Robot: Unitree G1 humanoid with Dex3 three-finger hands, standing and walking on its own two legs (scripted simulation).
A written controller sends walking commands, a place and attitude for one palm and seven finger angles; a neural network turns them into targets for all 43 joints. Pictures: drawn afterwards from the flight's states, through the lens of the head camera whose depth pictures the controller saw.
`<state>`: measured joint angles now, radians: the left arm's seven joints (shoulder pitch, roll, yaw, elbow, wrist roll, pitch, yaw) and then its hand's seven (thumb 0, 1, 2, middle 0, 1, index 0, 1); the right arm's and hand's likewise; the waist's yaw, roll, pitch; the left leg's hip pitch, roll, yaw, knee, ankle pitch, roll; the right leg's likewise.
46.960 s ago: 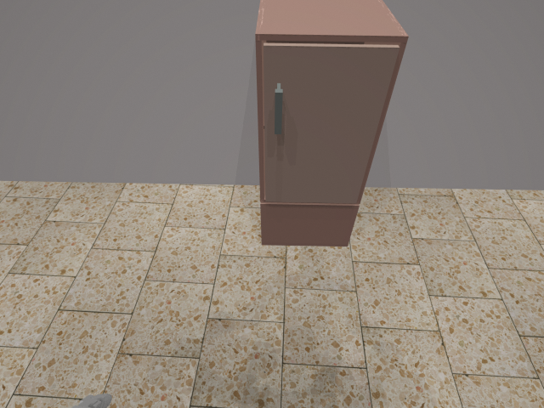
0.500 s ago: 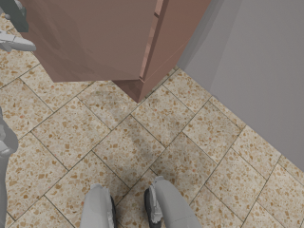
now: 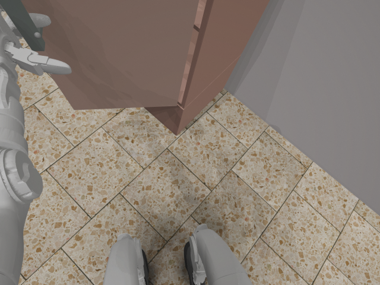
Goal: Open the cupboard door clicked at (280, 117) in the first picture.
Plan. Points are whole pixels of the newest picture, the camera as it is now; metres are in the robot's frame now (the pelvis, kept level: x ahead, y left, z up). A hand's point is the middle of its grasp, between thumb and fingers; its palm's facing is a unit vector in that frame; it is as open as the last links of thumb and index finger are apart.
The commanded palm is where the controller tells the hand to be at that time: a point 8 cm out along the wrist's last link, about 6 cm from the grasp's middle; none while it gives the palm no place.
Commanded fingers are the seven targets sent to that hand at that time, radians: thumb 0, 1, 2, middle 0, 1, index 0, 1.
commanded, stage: slide the fingers in behind the handle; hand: left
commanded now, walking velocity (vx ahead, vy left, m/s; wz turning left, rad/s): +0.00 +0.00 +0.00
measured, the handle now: (22, 8) +0.62 +0.23 +0.08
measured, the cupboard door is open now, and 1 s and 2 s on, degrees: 48 49 83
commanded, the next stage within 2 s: close the thumb around the handle in 0.24 s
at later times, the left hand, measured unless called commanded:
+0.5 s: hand (37, 34) +0.57 +0.20 +0.07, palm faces +0.01 -1.00 -0.01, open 13.4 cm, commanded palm +0.55 +0.23 +0.07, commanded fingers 0.00 0.00 0.52 -0.34 -1.25 -0.34 -1.25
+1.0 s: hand (36, 35) +0.57 +0.20 +0.07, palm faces +0.01 -1.00 -0.01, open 5.6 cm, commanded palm +0.55 +0.23 +0.07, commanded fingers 0.00 0.90 0.90 -0.40 -1.35 -0.40 -1.35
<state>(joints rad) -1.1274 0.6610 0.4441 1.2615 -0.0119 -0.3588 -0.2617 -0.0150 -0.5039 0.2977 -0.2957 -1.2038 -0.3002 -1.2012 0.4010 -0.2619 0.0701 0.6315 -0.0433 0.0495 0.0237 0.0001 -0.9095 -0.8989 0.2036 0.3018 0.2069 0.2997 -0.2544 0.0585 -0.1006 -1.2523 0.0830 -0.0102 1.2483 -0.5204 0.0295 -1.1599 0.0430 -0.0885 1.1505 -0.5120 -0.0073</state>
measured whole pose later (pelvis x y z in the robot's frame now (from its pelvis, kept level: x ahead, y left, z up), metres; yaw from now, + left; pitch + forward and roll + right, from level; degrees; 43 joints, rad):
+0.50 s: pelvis +0.00 +0.00 +0.00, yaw +0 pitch +30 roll -6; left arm -1.13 0.68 0.45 1.27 -0.02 -0.35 -0.29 -0.01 -0.40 0.34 -0.31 -1.21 -0.30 -1.21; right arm 0.40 -0.27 0.07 0.63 -0.04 0.05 0.01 0.00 -0.91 -0.90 0.20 0.30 0.21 0.30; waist -0.25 0.06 -0.10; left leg -1.25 0.09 -0.01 1.25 -0.52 0.02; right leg -1.16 0.05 -0.09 1.15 -0.51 -0.01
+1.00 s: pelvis +0.00 +0.00 +0.00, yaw +0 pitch +30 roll -6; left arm -1.11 0.66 0.44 1.24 -0.03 -0.35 -0.27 0.01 0.75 0.83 -0.38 -1.34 -0.38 -1.34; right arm 0.40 -0.26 0.07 0.64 -0.04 0.05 0.02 0.00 -0.91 -0.90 0.20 0.30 0.21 0.30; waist -0.25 0.06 -0.10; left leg -1.25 0.08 -0.01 1.24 -0.52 0.03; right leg -1.16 0.04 -0.09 1.15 -0.51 -0.01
